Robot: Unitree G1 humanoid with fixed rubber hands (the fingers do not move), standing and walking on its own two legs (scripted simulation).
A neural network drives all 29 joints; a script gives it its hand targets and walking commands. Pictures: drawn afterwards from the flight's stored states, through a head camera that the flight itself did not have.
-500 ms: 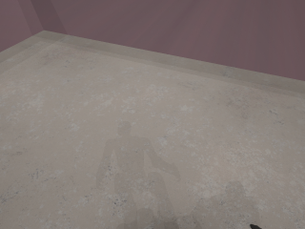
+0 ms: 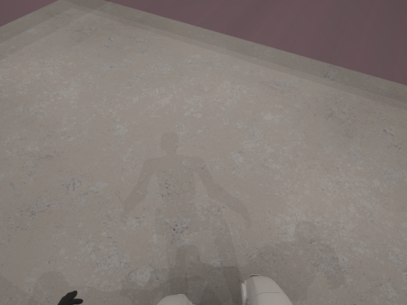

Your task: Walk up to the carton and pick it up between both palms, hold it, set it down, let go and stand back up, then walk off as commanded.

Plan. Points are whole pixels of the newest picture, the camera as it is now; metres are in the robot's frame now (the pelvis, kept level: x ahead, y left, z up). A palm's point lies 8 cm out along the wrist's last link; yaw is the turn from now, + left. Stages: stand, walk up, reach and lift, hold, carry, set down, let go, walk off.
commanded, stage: walk up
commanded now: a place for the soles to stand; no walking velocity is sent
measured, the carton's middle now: out of the picture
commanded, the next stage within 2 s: none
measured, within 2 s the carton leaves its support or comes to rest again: neither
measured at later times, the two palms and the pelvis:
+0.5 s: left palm out of the picture -0.05 +0.34 -0.08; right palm out of the picture -0.01 -0.28 -0.11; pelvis -0.10 +0.02 +0.01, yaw +4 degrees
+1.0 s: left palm out of the picture -0.19 +0.36 -0.09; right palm out of the picture -0.10 -0.24 -0.12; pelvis -0.20 +0.05 +0.00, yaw +9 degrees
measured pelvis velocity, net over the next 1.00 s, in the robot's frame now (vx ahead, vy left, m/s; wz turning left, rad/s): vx -0.20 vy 0.05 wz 0.16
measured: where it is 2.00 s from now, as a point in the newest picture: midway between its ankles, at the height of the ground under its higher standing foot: outside the picture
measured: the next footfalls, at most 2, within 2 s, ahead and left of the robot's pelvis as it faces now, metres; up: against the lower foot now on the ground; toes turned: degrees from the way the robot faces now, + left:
right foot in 0.26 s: +0.07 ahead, -0.10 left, +0.00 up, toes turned +2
left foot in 0.62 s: -0.16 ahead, +0.18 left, +0.00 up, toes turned +6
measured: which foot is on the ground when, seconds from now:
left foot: down 0.00-0.32, up 0.34-0.60, down 0.62-0.86, up 0.88-1.00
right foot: up 0.00-0.24, down 0.26-0.62, up 0.64-0.82, down 0.84-1.00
